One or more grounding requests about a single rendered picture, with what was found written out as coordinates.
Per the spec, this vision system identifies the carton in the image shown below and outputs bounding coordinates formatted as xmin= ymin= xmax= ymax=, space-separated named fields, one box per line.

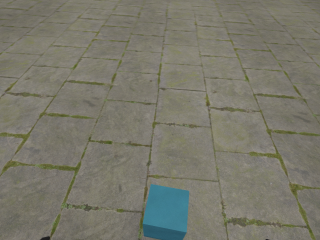
xmin=142 ymin=184 xmax=190 ymax=240

